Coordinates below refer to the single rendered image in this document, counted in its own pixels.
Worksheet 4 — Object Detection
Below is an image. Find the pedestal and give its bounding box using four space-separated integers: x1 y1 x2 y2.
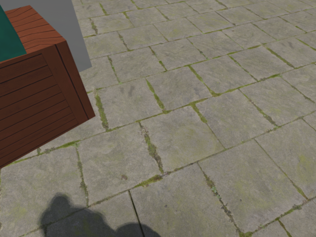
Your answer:
0 5 96 169

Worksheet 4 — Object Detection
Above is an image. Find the carton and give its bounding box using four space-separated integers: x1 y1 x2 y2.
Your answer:
0 5 27 62

